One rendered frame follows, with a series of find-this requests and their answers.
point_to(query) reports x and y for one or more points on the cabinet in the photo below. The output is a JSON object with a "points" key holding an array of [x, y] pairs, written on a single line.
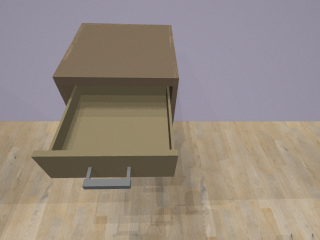
{"points": [[110, 54]]}

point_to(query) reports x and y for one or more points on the handle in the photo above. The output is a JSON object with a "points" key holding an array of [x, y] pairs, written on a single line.
{"points": [[107, 183]]}

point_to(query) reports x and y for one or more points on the drawer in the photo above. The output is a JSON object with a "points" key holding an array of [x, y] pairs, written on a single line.
{"points": [[111, 128]]}

